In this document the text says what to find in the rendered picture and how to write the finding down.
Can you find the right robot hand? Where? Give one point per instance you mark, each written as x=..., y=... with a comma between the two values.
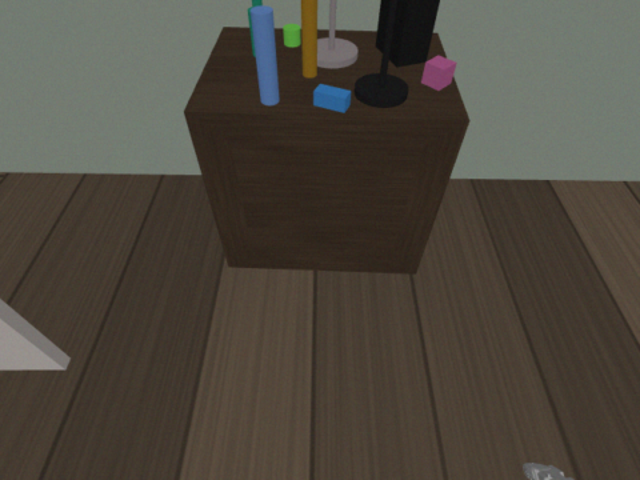
x=536, y=471

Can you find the desk lamp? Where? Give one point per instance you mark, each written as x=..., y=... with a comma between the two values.
x=335, y=52
x=383, y=90

